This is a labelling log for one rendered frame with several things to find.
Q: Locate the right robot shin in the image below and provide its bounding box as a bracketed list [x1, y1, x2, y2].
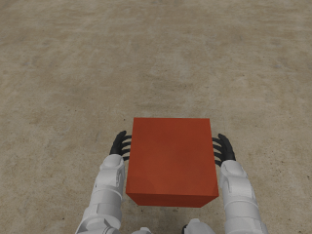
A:
[187, 218, 200, 226]

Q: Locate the robot right forearm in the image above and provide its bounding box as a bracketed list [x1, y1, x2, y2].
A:
[218, 160, 269, 234]

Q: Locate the robot left hand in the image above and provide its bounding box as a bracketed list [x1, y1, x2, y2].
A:
[109, 130, 132, 161]

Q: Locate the robot right hand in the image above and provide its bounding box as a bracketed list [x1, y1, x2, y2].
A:
[212, 134, 236, 167]

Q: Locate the carton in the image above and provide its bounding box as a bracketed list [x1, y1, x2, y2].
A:
[125, 117, 219, 208]

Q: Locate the right robot thigh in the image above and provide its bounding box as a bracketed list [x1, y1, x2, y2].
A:
[184, 222, 215, 234]

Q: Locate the robot left forearm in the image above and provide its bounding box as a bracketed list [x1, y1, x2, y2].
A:
[75, 154, 126, 234]

